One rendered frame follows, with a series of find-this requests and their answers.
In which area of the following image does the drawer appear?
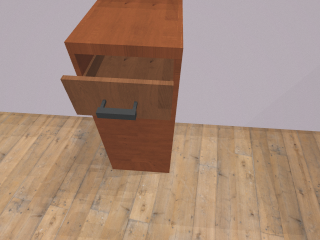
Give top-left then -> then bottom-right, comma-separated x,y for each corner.
60,55 -> 174,121

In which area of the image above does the cabinet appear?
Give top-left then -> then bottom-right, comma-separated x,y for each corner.
64,0 -> 184,173

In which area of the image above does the handle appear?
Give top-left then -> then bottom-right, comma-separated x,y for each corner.
96,99 -> 138,121

